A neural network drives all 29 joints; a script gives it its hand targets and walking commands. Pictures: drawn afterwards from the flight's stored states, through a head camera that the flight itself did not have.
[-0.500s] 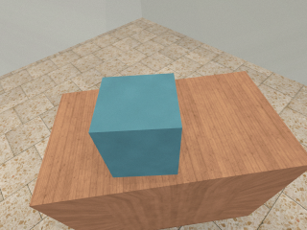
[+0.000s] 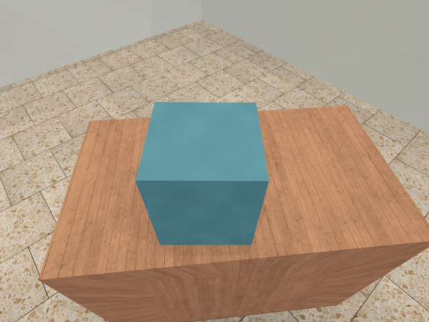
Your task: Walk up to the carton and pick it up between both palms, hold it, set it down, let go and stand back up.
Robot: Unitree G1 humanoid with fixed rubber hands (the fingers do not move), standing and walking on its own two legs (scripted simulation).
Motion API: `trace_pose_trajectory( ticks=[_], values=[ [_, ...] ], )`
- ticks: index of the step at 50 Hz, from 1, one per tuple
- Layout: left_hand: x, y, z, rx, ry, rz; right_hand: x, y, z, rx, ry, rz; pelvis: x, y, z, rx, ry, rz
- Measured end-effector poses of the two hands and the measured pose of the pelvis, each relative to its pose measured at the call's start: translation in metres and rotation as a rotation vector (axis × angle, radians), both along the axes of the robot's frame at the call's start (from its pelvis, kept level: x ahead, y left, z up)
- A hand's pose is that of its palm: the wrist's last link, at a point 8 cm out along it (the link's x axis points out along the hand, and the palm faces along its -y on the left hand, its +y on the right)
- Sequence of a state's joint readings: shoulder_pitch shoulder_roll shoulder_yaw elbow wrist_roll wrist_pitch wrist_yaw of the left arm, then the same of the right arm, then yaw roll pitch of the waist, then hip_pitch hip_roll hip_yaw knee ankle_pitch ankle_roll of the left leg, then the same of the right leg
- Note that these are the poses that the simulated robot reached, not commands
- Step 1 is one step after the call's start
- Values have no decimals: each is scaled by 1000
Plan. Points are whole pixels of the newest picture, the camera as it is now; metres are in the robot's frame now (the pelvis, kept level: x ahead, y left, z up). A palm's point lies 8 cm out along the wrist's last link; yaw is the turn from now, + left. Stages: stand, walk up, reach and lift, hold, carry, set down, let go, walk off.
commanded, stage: reach and lift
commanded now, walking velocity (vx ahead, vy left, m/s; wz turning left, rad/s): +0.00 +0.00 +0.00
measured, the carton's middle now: (205, 177) +0.40 +0.04 +0.01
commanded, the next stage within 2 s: none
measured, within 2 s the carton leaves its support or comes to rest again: neither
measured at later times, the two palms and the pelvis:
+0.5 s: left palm out of the picture +0.11 +0.24 -0.11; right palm out of the picture +0.11 -0.20 -0.11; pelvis -0.02 -0.01 -0.01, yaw +0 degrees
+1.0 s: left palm out of the picture +0.13 +0.25 -0.08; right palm out of the picture +0.12 -0.18 -0.08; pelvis -0.02 -0.01 +0.00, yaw +1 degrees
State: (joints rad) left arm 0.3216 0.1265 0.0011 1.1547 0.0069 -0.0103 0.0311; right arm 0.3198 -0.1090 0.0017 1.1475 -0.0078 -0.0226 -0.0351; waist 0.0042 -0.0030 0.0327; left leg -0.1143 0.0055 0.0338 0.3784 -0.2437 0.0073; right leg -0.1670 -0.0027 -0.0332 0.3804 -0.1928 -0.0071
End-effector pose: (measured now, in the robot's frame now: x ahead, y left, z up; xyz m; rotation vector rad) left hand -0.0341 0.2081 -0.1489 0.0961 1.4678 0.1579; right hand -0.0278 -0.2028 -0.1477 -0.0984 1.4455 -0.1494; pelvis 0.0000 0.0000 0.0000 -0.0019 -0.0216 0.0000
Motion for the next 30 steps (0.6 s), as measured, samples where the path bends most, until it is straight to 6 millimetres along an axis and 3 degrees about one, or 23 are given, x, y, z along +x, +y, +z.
trace_pose_trajectory(
  ticks=[1, 3, 6, 9, 11, 13, 15, 19, 24, 27, 30],
  values=[
    [3, 2, -3, -13, 30, 15, 5, -1, -2, 4, 3, -4, -2, 0, -2, -1, 21, 10],
    [27, 13, -16, -16, 86, 36, 35, -10, -11, -2, -9, -21, -13, -1, -14, 2, 54, 26],
    [104, 31, -18, 8, 10, 32, 110, -21, -11, -2, -123, 21, -27, -1, -32, 10, 83, 27],
    [179, 36, 9, 27, -131, -18, 176, -16, 5, 27, -263, 59, -36, -1, -40, -2, 66, 24],
    [205, 28, 35, 16, -201, -52, 199, -9, 24, 51, -339, 50, -38, -2, -35, -14, 18, 14],
    [212, 16, 56, 1, -238, -86, 205, -3, 42, 63, -389, 32, -36, -3, -25, -13, -20, 8],
    [204, 7, 64, -12, -229, -105, 201, -1, 52, 60, -407, 24, -31, -4, -18, -11, -36, 7],
    [171, 6, 53, -21, -160, -84, 175, 0, 52, 47, -372, 20, -24, -8, -12, -7, -23, 8],
    [144, 25, 38, 8, -145, -49, 145, 5, 42, 39, -329, 10, -20, -11, -13, -8, 51, 5],
    [152, 35, 37, 17, -205, -49, 143, 8, 35, 39, -336, 1, -19, -12, -16, -8, 92, 4],
    [174, 38, 44, 16, -304, -71, 156, 10, 35, 39, -406, -3, -18, -11, -18, -9, 116, 4]
  ],
)
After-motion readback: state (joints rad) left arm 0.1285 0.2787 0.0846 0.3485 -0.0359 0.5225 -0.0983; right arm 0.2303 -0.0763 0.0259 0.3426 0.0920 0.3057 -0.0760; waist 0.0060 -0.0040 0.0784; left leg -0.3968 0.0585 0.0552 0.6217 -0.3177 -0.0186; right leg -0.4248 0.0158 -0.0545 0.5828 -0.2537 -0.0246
